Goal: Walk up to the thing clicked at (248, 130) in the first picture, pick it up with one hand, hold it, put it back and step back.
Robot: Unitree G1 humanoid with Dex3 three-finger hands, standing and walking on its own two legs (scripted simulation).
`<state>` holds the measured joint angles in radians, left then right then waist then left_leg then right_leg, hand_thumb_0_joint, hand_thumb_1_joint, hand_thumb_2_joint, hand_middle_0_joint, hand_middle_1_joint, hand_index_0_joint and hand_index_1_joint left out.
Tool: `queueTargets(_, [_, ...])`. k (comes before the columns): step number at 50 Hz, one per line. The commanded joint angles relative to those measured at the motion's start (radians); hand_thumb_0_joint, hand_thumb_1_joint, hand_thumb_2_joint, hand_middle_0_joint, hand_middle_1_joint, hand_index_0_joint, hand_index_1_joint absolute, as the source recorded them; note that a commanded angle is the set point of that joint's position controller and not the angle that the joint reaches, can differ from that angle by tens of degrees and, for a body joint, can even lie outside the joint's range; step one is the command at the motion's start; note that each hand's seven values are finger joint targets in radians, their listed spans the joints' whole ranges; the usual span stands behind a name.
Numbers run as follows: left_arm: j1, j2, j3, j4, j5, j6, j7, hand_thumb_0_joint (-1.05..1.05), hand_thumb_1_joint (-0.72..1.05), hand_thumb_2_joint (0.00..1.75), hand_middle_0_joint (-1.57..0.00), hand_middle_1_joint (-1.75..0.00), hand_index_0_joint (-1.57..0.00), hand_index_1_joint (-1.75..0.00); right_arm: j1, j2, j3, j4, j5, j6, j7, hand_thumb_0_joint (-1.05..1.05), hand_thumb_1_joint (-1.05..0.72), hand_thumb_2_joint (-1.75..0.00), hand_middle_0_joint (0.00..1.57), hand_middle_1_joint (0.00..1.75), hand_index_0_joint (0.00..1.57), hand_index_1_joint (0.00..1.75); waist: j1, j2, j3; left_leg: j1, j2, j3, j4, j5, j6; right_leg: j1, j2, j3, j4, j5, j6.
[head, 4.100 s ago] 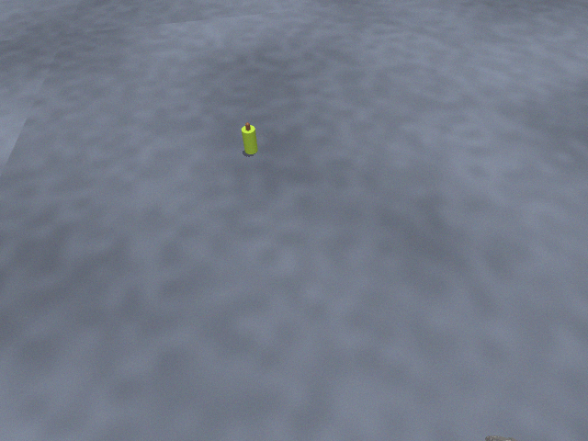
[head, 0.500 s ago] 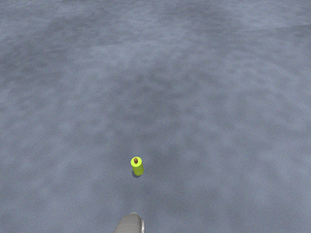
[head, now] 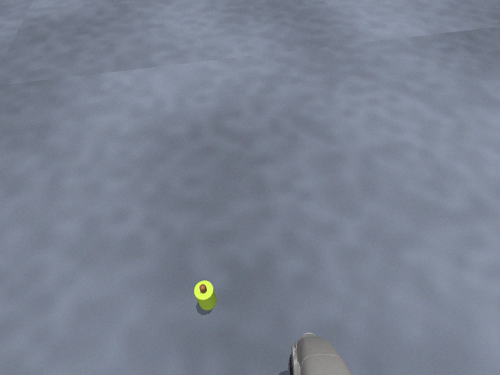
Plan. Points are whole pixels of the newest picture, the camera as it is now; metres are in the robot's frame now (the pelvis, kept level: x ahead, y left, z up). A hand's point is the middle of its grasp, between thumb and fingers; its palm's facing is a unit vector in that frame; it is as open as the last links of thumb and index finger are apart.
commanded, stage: walk up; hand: left
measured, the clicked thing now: (205, 294) +0.44 +0.17 -0.68
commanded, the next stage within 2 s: stand in 1.88 s
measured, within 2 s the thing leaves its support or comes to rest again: neither
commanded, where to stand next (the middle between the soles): +0.13 -0.01 m, yaw +2 degrees
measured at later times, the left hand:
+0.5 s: hand (117, 372) +0.14 +0.25 -0.16, palm faces +0.01 -0.94 -0.35, open 7.4 cm
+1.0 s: hand (117, 368) +0.15 +0.25 -0.15, palm faces +0.05 -0.94 -0.35, open 7.4 cm
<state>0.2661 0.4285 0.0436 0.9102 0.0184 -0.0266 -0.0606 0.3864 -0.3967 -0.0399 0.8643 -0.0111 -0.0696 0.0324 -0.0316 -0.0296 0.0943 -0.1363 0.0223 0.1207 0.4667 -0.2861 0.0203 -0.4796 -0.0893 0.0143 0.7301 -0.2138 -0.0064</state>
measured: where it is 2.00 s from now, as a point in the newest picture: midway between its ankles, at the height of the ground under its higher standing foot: outside the picture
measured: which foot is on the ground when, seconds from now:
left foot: down 0.00-0.10, up 0.12-0.40, down 0.42-1.00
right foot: up 0.00-0.06, down 0.08-1.00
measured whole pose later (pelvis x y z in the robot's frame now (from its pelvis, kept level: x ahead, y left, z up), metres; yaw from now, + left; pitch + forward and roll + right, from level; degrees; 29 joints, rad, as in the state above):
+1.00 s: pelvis +0.10 -0.01 +0.01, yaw +2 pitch -2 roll +0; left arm 0.11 0.35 0.00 1.14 0.00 -0.01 -0.02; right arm 0.05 -0.36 0.01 1.10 0.01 -0.02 0.01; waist 0.03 0.03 0.06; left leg -0.21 0.04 -0.01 0.41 -0.17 -0.03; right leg -0.17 -0.03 -0.07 0.40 -0.19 0.01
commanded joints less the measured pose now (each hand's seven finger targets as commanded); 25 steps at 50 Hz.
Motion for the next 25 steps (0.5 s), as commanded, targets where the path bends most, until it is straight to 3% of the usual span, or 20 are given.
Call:
queueTargets(1, [-0.031, 0.108, 0.033, -0.079, -0.009, -0.041, 0.031, 0.0, 0.9, 0.9, -0.2, -0.3, -0.2, -0.3, -0.026, -0.245, -0.069, -0.074, 0.007, -0.002, -0.025, 0.0, -0.9, -0.9, 0.2, 0.3, 0.2, 0.3, 0.007, 0.147, -0.057, -0.01, 0.189, -0.109, 0.027, 0.585, 0.153, 0.131, 0.068, -0.09, -0.164, 0.057, -0.015])
queueTargets(2, [0.001, 0.107, 0.035, -0.061, -0.01, -0.045, 0.039, 0.0, 0.9, 0.9, -0.2, -0.3, -0.2, -0.3, -0.037, -0.238, -0.064, -0.074, 0.013, 0.007, -0.027, 0.0, -0.9, -0.9, 0.2, 0.3, 0.2, 0.3, 0.026, 0.12, -0.085, -0.016, 0.164, -0.096, 0.1, 0.544, 0.127, 0.218, 0.089, -0.1, -0.254, 0.132, -0.02])
queueTargets(3, [0.077, 0.141, 0.047, -0.035, -0.009, -0.053, 0.049, 0.0, 0.9, 0.9, -0.2, -0.3, -0.2, -0.3, -0.047, -0.201, -0.048, -0.081, 0.023, 0.011, -0.028, 0.0, -0.9, -0.9, 0.2, 0.3, 0.2, 0.3, 0.071, 0.046, -0.142, -0.046, 0.127, -0.075, 0.233, 0.458, 0.099, 0.341, 0.082, -0.074, -0.304, 0.192, -0.036])
queueTargets(4, [0.125, 0.205, 0.067, -0.023, -0.003, -0.061, 0.058, 0.0, 0.9, 0.9, -0.2, -0.3, -0.2, -0.3, -0.016, -0.145, -0.028, -0.09, 0.028, 0.01, -0.029, 0.0, -0.9, -0.9, 0.2, 0.3, 0.2, 0.3, 0.084, -0.098, -0.213, -0.154, 0.087, -0.059, 0.381, 0.207, 0.067, 0.481, -0.04, 0.069, -0.317, 0.271, -0.067])
queueTargets(5, [0.142, 0.278, 0.089, -0.049, -0.004, -0.063, 0.058, 0.0, 0.9, 0.9, -0.2, -0.3, -0.2, -0.3, 0.049, -0.104, -0.009, -0.103, 0.022, 0.013, -0.024, 0.0, -0.9, -0.9, 0.2, 0.3, 0.2, 0.3, 0.073, -0.258, -0.251, -0.342, -0.015, -0.052, 0.511, -0.244, 0.034, 0.588, -0.251, 0.415, -0.352, 0.139, -0.152])
queueTargets(6, [0.1, 0.298, 0.092, -0.058, -0.014, -0.053, 0.056, 0.0, 0.9, 0.9, -0.2, -0.3, -0.2, -0.3, 0.034, -0.206, -0.039, -0.07, 0.017, 0.03, -0.034, 0.0, -0.9, -0.9, 0.2, 0.3, 0.2, 0.3, 0.086, -0.167, -0.204, -0.402, -0.016, -0.105, 0.598, -0.329, 0.032, 0.538, -0.316, 0.515, -0.393, -0.004, -0.261])
queueTargets(7, [0.083, 0.302, 0.092, -0.066, -0.015, -0.045, 0.057, 0.0, 0.9, 0.9, -0.2, -0.3, -0.2, -0.3, 0.008, -0.235, -0.051, -0.058, 0.008, 0.033, -0.042, 0.0, -0.9, -0.9, 0.2, 0.3, 0.2, 0.3, 0.087, -0.161, -0.155, -0.416, 0.016, -0.137, 0.609, -0.354, 0.026, 0.467, -0.328, 0.529, -0.402, -0.075, -0.294])
queueTargets(8, [0.063, 0.264, 0.083, -0.071, -0.021, -0.042, 0.058, 0.0, 0.9, 0.9, -0.2, -0.3, -0.2, -0.3, -0.012, -0.238, -0.055, -0.043, 0.011, 0.033, -0.04, 0.0, -0.9, -0.9, 0.2, 0.3, 0.2, 0.3, 0.079, -0.129, -0.117, -0.42, 0.033, -0.171, 0.61, -0.321, 0.02, 0.416, -0.28, 0.43, -0.41, -0.063, -0.273])
queueTargets(10, [0.013, 0.228, 0.063, -0.085, -0.016, -0.042, 0.063, 0.0, 0.9, 0.9, -0.2, -0.3, -0.2, -0.3, -0.01, -0.217, -0.049, -0.019, 0.019, 0.032, -0.031, 0.0, -0.9, -0.9, 0.2, 0.3, 0.2, 0.3, 0.052, -0.13, -0.085, -0.396, 0.042, -0.162, 0.544, -0.226, 0.011, 0.35, -0.194, 0.27, -0.403, -0.023, -0.225])
queueTargets(12, [-0.004, 0.215, 0.057, -0.09, -0.006, -0.042, 0.063, 0.0, 0.9, 0.9, -0.2, -0.3, -0.2, -0.3, 0.002, -0.191, -0.039, -0.004, 0.009, 0.034, -0.027, 0.0, -0.9, -0.9, 0.2, 0.3, 0.2, 0.3, 0.045, -0.153, -0.085, -0.345, 0.026, -0.13, 0.468, -0.162, -0.002, 0.296, -0.153, 0.195, -0.381, 0.084, -0.215])
queueTargets(16, [-0.052, 0.194, 0.047, -0.097, 0.001, -0.03, 0.065, 0.0, 0.9, 0.9, -0.2, -0.3, -0.2, -0.3, -0.047, -0.156, -0.032, 0.026, 0.006, 0.028, -0.029, 0.0, -0.9, -0.9, 0.2, 0.3, 0.2, 0.3, 0.049, -0.169, -0.09, -0.202, 0.017, -0.094, 0.249, -0.065, -0.025, 0.191, -0.135, 0.101, -0.324, 0.217, -0.203])
queueTargets(18, [-0.099, 0.189, 0.041, -0.097, -0.01, -0.016, 0.063, 0.0, 0.9, 0.9, -0.2, -0.3, -0.2, -0.3, -0.039, -0.158, -0.037, 0.054, 0.003, 0.025, -0.035, 0.0, -0.9, -0.9, 0.2, 0.3, 0.2, 0.3, 0.025, -0.134, -0.11, -0.092, 0.0, -0.071, 0.171, 0.05, -0.022, 0.119, -0.128, 0.077, -0.271, 0.126, -0.178])
queueTargets(20, [-0.131, 0.159, 0.027, -0.094, -0.02, 0.0, 0.06, 0.0, 0.9, 0.9, -0.2, -0.3, -0.2, -0.3, -0.052, -0.172, -0.043, 0.07, -0.005, 0.02, -0.042, 0.0, -0.9, -0.9, 0.2, 0.3, 0.2, 0.3, 0.006, -0.09, -0.102, 0.002, 0.0, -0.09, 0.08, 0.144, -0.006, 0.015, -0.116, 0.08, -0.234, -0.02, -0.123])
queueTargets(21, [-0.128, 0.136, 0.016, -0.09, -0.023, 0.006, 0.059, 0.0, 0.9, 0.9, -0.2, -0.3, -0.2, -0.3, -0.072, -0.198, -0.046, 0.063, -0.009, 0.016, -0.045, 0.0, -0.9, -0.9, 0.2, 0.3, 0.2, 0.3, 0.003, -0.034, -0.096, 0.016, 0.055, -0.169, 0.005, 0.124, 0.009, -0.02, -0.098, 0.077, -0.213, -0.079, -0.093])
queueTargets(22, [-0.099, 0.103, 0.005, -0.078, -0.032, 0.014, 0.056, 0.0, 0.9, 0.9, -0.2, -0.3, -0.2, -0.3, -0.135, -0.25, -0.051, 0.044, -0.018, 0.011, -0.045, 0.0, -0.9, -0.9, 0.2, 0.3, 0.2, 0.3, 0.039, 0.106, -0.077, -0.054, 0.178, -0.364, -0.085, 0.009, 0.046, -0.031, -0.021, 0.041, -0.155, -0.196, -0.049])
queueTargets(23, [-0.071, 0.115, 0.006, -0.049, -0.036, 0.023, 0.056, 0.0, 0.9, 0.9, -0.2, -0.3, -0.2, -0.3, -0.206, -0.281, -0.048, 0.024, -0.008, 0.007, -0.044, 0.0, -0.9, -0.9, 0.2, 0.3, 0.2, 0.3, 0.064, 0.152, -0.064, -0.225, 0.281, -0.507, -0.202, -0.223, 0.11, 0.101, 0.046, -0.012, -0.083, -0.26, -0.025])
queueTargets(24, [-0.063, 0.158, 0.027, -0.004, -0.032, 0.028, 0.058, 0.0, 0.9, 0.9, -0.2, -0.3, -0.2, -0.3, -0.264, -0.296, -0.048, 0.033, 0.0, 0.016, -0.041, 0.0, -0.9, -0.9, 0.2, 0.3, 0.2, 0.3, 0.07, 0.163, -0.026, -0.391, 0.288, -0.48, -0.218, -0.35, 0.145, 0.261, 0.032, -0.002, -0.012, -0.258, -0.029])
queueTargets(25, [-0.06, 0.162, 0.028, 0.007, -0.025, 0.023, 0.055, 0.0, 0.9, 0.9, -0.2, -0.3, -0.2, -0.3, -0.288, -0.263, -0.035, 0.037, -0.004, 0.022, -0.04, 0.0, -0.9, -0.9, 0.2, 0.3, 0.2, 0.3, 0.081, 0.135, -0.019, -0.41, 0.238, -0.419, -0.192, -0.355, 0.118, 0.294, 0.027, 0.011, -0.071, -0.248, -0.034])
